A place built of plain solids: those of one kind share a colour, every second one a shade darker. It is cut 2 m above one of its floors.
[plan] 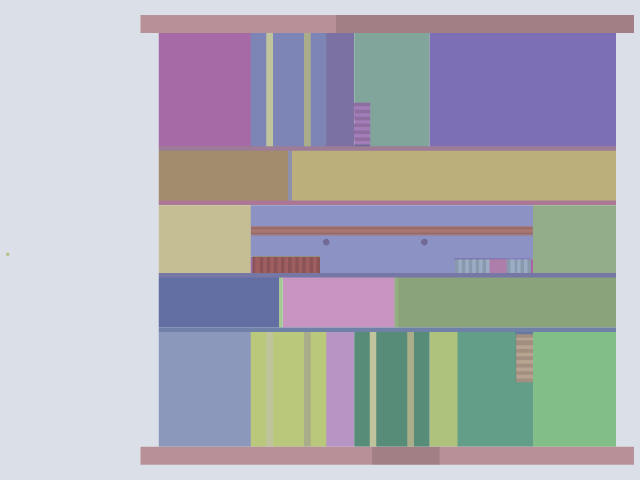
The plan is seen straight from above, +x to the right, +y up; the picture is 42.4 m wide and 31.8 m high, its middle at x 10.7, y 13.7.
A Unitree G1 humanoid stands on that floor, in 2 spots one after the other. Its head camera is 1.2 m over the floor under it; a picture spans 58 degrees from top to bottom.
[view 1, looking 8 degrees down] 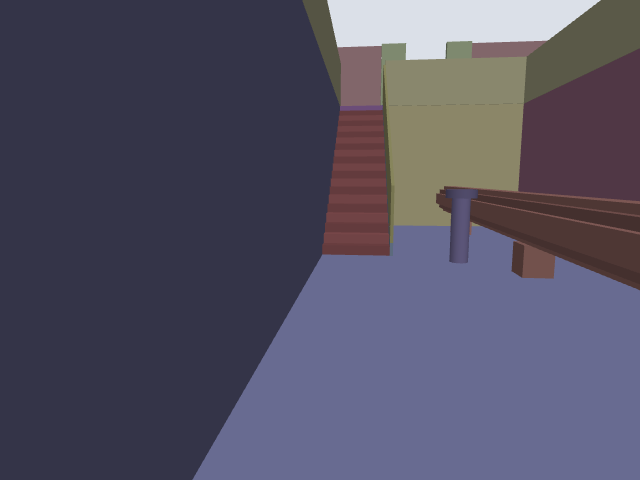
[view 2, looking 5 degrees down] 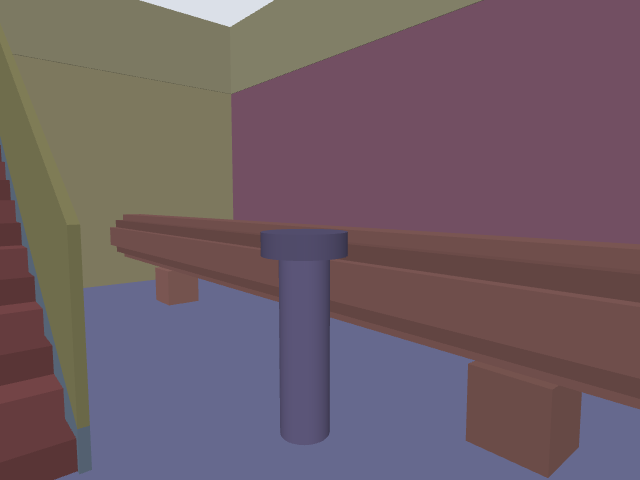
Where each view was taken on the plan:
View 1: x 17.54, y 12.19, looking -174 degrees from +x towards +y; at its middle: floor_hall3a_brick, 6.59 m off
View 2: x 12.81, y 12.19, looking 139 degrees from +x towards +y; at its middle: valve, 1.98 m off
